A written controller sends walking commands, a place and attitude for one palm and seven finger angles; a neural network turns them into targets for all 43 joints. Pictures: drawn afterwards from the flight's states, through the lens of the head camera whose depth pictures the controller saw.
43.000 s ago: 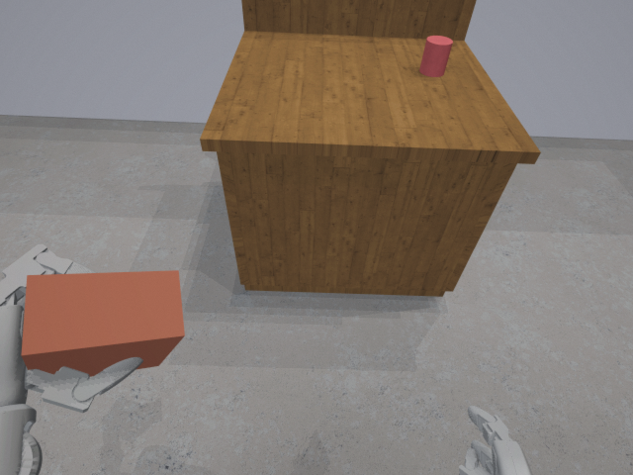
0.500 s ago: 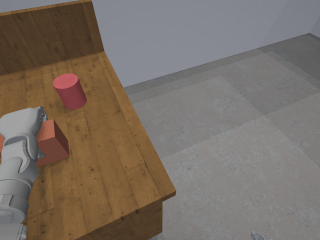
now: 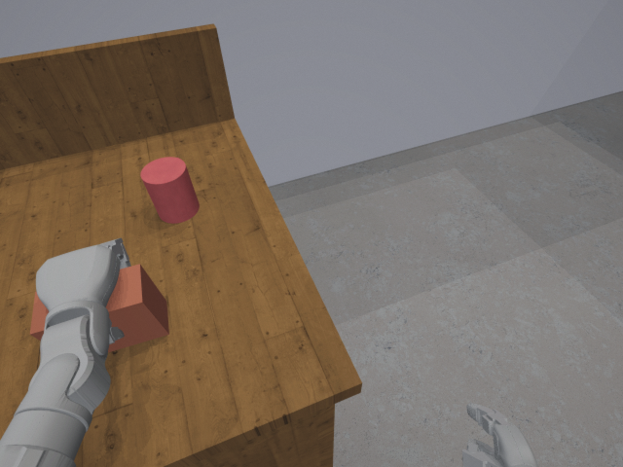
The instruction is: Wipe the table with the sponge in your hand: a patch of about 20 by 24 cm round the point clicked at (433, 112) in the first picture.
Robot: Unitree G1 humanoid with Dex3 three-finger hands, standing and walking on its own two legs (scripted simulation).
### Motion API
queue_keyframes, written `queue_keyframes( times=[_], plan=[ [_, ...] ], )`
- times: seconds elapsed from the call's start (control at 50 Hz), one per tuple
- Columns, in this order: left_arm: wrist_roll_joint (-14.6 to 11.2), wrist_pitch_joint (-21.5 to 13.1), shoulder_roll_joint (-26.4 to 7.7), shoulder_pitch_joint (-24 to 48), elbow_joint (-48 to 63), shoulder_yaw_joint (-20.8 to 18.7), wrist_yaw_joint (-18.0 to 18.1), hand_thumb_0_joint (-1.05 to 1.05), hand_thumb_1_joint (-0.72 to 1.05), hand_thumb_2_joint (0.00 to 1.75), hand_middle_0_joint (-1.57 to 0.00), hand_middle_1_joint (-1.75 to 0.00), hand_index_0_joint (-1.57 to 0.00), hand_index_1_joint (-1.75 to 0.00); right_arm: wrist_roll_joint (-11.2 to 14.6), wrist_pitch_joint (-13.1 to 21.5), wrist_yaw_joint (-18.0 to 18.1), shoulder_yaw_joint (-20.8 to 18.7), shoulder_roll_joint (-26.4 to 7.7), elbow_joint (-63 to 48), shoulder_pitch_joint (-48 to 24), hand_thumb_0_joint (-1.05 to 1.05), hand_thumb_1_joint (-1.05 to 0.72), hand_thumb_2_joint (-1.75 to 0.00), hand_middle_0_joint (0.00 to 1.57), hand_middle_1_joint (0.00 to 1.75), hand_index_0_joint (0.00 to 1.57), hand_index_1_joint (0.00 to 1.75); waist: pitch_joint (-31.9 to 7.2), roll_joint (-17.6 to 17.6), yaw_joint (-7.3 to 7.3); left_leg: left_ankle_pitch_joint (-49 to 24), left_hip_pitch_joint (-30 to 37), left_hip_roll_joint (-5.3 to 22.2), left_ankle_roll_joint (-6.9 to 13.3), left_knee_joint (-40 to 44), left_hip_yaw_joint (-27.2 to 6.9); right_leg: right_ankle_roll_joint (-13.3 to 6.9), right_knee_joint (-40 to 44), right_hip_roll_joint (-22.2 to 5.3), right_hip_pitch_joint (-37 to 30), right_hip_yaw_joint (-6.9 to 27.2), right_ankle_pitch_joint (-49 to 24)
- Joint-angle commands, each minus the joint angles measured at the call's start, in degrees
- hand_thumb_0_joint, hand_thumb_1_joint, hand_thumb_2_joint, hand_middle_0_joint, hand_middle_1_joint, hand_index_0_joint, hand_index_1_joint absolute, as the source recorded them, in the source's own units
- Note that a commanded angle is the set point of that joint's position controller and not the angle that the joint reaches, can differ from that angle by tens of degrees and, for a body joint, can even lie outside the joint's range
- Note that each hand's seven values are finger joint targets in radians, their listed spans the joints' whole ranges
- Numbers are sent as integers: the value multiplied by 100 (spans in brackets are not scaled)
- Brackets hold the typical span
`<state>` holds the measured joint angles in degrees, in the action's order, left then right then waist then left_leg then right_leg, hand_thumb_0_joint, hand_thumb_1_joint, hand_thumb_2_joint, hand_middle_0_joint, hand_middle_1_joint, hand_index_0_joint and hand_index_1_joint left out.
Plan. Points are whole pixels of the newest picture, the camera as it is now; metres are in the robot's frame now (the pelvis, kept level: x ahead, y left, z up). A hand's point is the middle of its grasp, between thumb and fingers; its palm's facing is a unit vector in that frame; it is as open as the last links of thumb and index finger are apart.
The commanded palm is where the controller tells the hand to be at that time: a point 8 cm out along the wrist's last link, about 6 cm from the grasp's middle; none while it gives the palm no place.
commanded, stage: wipe back along the first lane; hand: left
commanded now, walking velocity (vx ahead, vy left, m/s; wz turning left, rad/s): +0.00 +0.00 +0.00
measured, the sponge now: (113, 320) +0.30 +0.32 +0.00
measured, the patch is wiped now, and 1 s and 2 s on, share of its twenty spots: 1.00 1.00 1.00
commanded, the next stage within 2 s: lift the sponge slowly off the table in 0.76 s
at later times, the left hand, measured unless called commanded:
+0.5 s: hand (104, 333) +0.25 +0.29 +0.06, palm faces +0.04 -0.05 -1.00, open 10.0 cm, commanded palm +0.20 +0.27 +0.08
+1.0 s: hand (107, 345) +0.24 +0.28 +0.06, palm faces +0.01 -0.06 -1.00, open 10.0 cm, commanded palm +0.19 +0.27 +0.09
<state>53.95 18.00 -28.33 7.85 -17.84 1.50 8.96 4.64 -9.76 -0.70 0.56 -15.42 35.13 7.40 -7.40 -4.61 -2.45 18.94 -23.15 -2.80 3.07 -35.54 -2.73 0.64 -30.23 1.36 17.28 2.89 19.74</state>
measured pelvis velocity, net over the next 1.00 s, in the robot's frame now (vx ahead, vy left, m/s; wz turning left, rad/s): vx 0.00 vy -0.02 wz -0.01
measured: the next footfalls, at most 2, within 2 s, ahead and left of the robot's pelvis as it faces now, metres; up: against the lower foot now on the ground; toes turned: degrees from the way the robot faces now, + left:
none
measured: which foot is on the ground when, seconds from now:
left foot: down 0.00-1.00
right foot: down 0.00-1.00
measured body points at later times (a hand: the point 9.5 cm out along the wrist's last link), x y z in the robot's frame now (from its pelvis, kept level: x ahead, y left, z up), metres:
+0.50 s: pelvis +0.00 -0.01 +0.00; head +0.00 -0.04 +0.45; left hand +0.25 +0.29 +0.11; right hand +0.21 -0.24 -0.09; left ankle -0.02 +0.08 -0.73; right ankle -0.05 -0.14 -0.73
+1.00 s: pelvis +0.00 -0.02 +0.00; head -0.01 -0.05 +0.45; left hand +0.23 +0.28 +0.11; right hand +0.21 -0.25 -0.09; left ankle -0.02 +0.08 -0.73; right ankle -0.05 -0.14 -0.73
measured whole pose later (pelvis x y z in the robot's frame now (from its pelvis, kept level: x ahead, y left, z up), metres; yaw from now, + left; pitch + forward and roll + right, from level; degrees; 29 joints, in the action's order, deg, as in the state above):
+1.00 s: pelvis +0.00 -0.02 +0.00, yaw -1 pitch +3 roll -1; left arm 52.7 21.2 -25.8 -8.5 -1.3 1.2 8.6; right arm 4.0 -8.1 0.5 0.5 -15.8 36.4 5.0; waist -5.1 -5.2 -3.8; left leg 18.6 -17.8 -1.7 1.5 -33.5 -2.5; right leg -0.6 -30.5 2.3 13.3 3.2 20.2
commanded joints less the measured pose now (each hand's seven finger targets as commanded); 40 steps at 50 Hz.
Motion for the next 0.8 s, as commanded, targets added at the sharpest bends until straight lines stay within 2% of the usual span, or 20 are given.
queue_keyframes(
  times=[0.0, 0.06, 0.1, 0.14, 0.16, 0.2, 0.26, 0.28, 0.3, 0.36, 0.4, 0.46, 0.54, 0.58, 0.6, 0.64, 0.68, 0.7, 0.76, 0.78],
  plan=[
    [-219, 101, -138, -319, 333, 154, -342, 0, 10, 130, -120, -160, -120, -160, 15, 250, 14, -254, -737, -839, -708, 0, -90, -90, 20, 30, 20, 30, -503, 630, -4, -2324, 821, 267, -94, 438, -159, -457, 155, 232, -168, -511, -2059],
    [-247, 151, -154, -628, 484, 107, -341, 0, 10, 130, -120, -160, -120, -160, 13, 281, 12, -231, -719, -837, -773, 0, -90, -90, 20, 30, 20, 30, -566, 677, -49, -2371, 795, 230, -89, 426, -108, -453, 147, 206, -373, -459, -2338],
    [-282, 151, -49, -891, 670, 152, -339, 0, 10, 130, -120, -160, -120, -160, 16, 309, -14, -225, -690, -849, -825, 0, -90, -90, 20, 30, 20, 30, -537, 550, -70, -2492, 862, 256, -106, 443, -124, -446, 130, 203, -402, -477, -2344],
    [-278, 150, -122, -1101, 752, 74, -319, 0, 10, 130, -120, -160, -120, -160, 7, 332, -22, -218, -687, -828, -856, 0, -90, -90, 20, 30, 20, 30, -584, 616, -93, -2524, 851, 240, -102, 412, -93, -442, 125, 198, -487, -434, -2511],
    [-303, 156, 26, -1253, 859, 170, -317, 0, 10, 130, -120, -160, -120, -160, 5, 349, -33, -218, -658, -850, -872, 0, -90, -90, 20, 30, 20, 30, -563, 635, -87, -2536, 841, 233, -103, 420, -83, -431, 128, 195, -511, -440, -2568],
    [-322, 203, -33, -1321, 1009, 114, -307, 0, 10, 130, -120, -160, -120, -160, 9, 355, -38, -212, -663, -853, -926, 0, -90, -90, 20, 30, 20, 30, -482, 619, -94, -2397, 814, 232, -97, 456, -79, -432, 140, 194, -538, -418, -2516],
    [-346, 254, -183, -1493, 1060, -59, -293, 0, 10, 130, -120, -160, -120, -160, -4, 355, -14, -205, -675, -830, -971, 0, -90, -90, 20, 30, 20, 30, -362, 775, -128, -2237, 709, 197, -85, 490, -27, -427, 160, 178, -644, -384, -2619],
    [-346, 253, -178, -1583, 1185, -62, -291, 0, 10, 130, -120, -160, -120, -160, 1, 362, -24, -207, -674, -839, -1002, 0, -90, -90, 20, 30, 20, 30, -401, 634, -150, -2285, 748, 200, -95, 508, -33, -436, 151, 172, -683, -357, -2618],
    [-369, 261, -35, -1636, 1272, 58, -297, 0, 10, 130, -120, -160, -120, -160, 1, 374, -22, -190, -642, -867, -1014, 0, -90, -90, 20, 30, 20, 30, -396, 658, -137, -2292, 765, 200, -86, 502, -33, -424, 142, 169, -694, -393, -2629],
    [-317, 292, -59, -1708, 1325, 54, -292, 0, 10, 130, -120, -160, -120, -160, -3, 392, -17, -198, -647, -838, -1053, 0, -90, -90, 20, 30, 20, 30, -295, 689, -138, -2171, 745, 188, -75, 504, -17, -428, 177, 183, -633, -350, -2568],
    [-330, 296, 75, -1898, 1489, 153, -290, 0, 10, 130, -120, -160, -120, -160, 4, 405, -27, -201, -614, -873, -1091, 0, -90, -90, 20, 30, 20, 30, -283, 626, -148, -2122, 781, 204, -76, 536, -26, -425, 177, 184, -633, -367, -2434],
    [-340, 331, -67, -1894, 1496, 32, -281, 0, 10, 130, -120, -160, -120, -160, -9, 412, -1, -192, -638, -854, -1113, 0, -90, -90, 20, 30, 20, 30, -228, 796, -156, -1933, 699, 165, -58, 538, 7, -419, 205, 178, -672, -311, -2480],
    [-325, 370, -70, -1800, 1512, 50, -293, 0, 10, 130, -120, -160, -120, -160, -12, 403, 57, -190, -638, -839, -1162, 0, -90, -90, 20, 30, 20, 30, -119, 797, -149, -1724, 685, 141, -47, 569, 38, -412, 257, 174, -627, -265, -2290],
    [-354, 349, -219, -2123, 1619, -138, -283, 0, 10, 130, -120, -160, -120, -160, -18, 419, 47, -195, -645, -852, -1182, 0, -90, -90, 20, 30, 20, 30, -253, 723, -232, -1853, 737, 125, -53, 558, 35, -425, 219, 159, -788, -188, -2531],
    [-373, 325, -62, -2230, 1661, -4, -284, 0, 10, 130, -120, -160, -120, -160, -5, 425, 46, -174, -595, -869, -1198, 0, -90, -90, 20, 30, 20, 30, -244, 706, -211, -1860, 723, 118, -55, 539, 58, -412, 187, 155, -815, -226, -2550],
    [-416, 310, 35, -2419, 1802, 72, -296, 0, 10, 130, -120, -160, -120, -160, -8, 441, 32, -178, -585, -907, -1226, 0, -90, -90, 20, 30, 20, 30, -232, 674, -213, -1895, 740, 115, -51, 508, 72, -405, 194, 148, -812, -208, -2677],
    [-380, 344, -218, -2364, 1795, -149, -277, 0, 10, 130, -120, -160, -120, -160, -23, 430, 46, -189, -633, -853, -1221, 0, -90, -90, 20, 30, 20, 30, -227, 729, -233, -1843, 718, 115, -59, 527, 54, -413, 206, 159, -792, -132, -2649],
    [-394, 347, -137, -2292, 1815, -88, -269, 0, 10, 130, -120, -160, -120, -160, -21, 424, 55, -181, -607, -862, -1213, 0, -90, -90, 20, 30, 20, 30, -176, 739, -197, -1768, 669, 119, -56, 531, 72, -400, 197, 162, -774, -178, -2556],
    [-344, 378, -218, -2134, 1686, -144, -267, 0, 10, 130, -120, -160, -120, -160, -23, 429, 90, -177, -637, -821, -1202, 0, -90, -90, 20, 30, 20, 30, -46, 856, -198, -1732, 633, 103, -44, 520, 79, -395, 236, 167, -686, -175, -2530],
    [-324, 394, -323, -2104, 1735, -220, -259, 0, 10, 130, -120, -160, -120, -160, -28, 418, 99, -187, -653, -824, -1219, 0, -90, -90, 20, 30, 20, 30, -6, 683, -214, -1688, 654, 112, -50, 560, 63, -410, 261, 174, -644, -126, -2409]
  ],
)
